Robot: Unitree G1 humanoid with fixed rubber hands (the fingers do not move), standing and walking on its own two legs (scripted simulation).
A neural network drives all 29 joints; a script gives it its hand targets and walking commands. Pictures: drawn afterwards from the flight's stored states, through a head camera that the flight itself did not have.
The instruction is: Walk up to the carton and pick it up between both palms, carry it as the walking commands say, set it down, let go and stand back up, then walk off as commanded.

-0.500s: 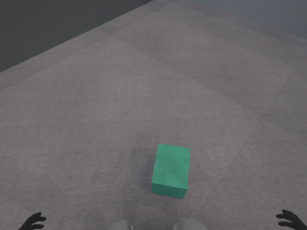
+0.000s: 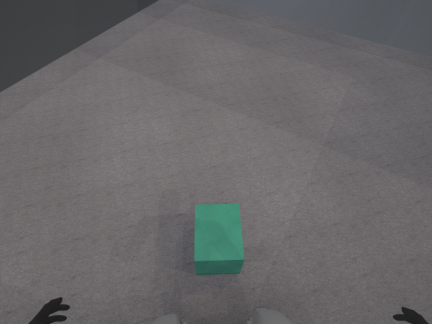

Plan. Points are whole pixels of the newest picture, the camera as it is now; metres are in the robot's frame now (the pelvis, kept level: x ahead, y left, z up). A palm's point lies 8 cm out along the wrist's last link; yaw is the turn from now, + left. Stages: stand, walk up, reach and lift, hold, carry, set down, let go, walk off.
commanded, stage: walk up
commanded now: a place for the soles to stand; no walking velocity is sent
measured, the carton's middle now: (217, 239) +0.50 -0.01 -0.64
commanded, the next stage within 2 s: none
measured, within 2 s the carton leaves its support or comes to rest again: neither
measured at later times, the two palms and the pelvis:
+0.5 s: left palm (63, 301) +0.18 +0.29 -0.06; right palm out of the picture +0.10 -0.35 -0.07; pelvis +0.02 -0.01 +0.02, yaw -3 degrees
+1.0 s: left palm (52, 301) +0.18 +0.32 -0.07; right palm out of the picture +0.10 -0.34 -0.08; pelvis +0.03 +0.00 +0.02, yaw -6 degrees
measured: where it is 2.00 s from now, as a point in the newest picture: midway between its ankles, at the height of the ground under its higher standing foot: outside the picture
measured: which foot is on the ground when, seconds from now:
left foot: down 0.00-1.00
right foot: down 0.00-1.00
